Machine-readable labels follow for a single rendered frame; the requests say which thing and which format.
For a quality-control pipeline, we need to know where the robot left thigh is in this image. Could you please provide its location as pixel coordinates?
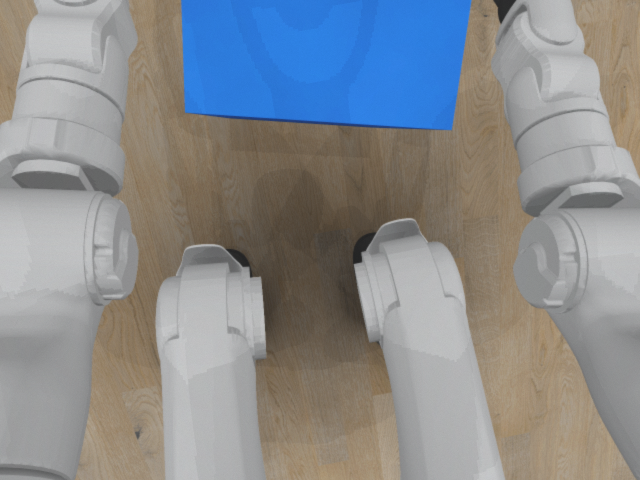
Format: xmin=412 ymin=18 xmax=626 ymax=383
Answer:
xmin=160 ymin=262 xmax=266 ymax=480

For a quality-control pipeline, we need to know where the right robot hand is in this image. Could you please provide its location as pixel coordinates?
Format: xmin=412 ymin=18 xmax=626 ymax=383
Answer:
xmin=493 ymin=0 xmax=516 ymax=24

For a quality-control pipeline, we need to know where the robot left upper arm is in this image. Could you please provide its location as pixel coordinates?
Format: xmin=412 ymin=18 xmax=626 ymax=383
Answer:
xmin=0 ymin=187 xmax=139 ymax=480

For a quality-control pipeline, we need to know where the robot right shin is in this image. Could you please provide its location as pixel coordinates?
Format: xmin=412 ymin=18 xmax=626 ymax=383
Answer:
xmin=366 ymin=218 xmax=466 ymax=311

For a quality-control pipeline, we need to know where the carton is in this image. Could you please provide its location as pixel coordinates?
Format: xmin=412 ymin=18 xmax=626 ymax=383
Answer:
xmin=181 ymin=0 xmax=471 ymax=130

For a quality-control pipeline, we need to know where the right robot forearm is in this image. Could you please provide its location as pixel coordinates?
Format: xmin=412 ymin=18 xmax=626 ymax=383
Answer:
xmin=491 ymin=0 xmax=640 ymax=217

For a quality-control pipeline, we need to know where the left robot forearm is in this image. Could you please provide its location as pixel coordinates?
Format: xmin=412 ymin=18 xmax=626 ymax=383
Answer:
xmin=0 ymin=0 xmax=138 ymax=197

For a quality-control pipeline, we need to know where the robot right upper arm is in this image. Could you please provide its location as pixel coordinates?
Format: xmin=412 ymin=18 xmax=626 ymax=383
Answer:
xmin=513 ymin=207 xmax=640 ymax=480

